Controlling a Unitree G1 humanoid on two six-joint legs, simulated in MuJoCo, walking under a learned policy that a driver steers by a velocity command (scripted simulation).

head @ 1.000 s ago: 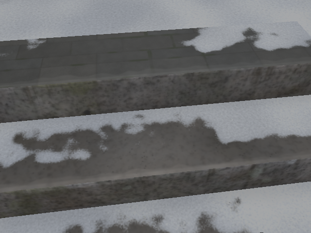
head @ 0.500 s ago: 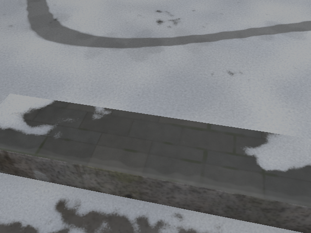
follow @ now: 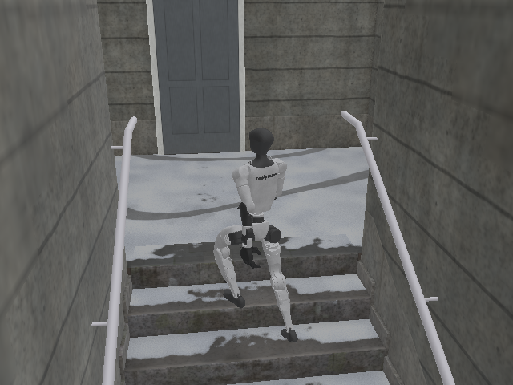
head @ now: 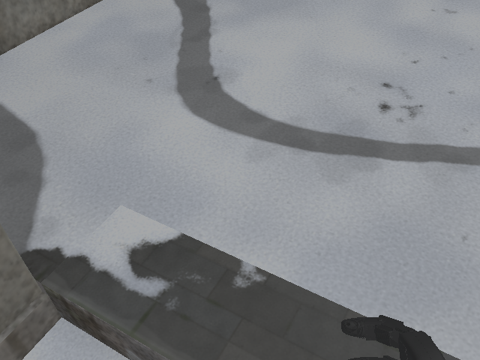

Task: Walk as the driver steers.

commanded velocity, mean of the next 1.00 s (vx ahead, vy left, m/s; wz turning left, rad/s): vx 0.20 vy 0.00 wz -0.13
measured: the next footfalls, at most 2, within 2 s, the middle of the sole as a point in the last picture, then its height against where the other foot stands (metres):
right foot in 0.42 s outside the picture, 0.17 m higher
left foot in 1.10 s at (245, 318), level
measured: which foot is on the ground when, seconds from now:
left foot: down 0.00-0.44, up 0.46-1.00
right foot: up 0.00-0.40, down 0.42-1.00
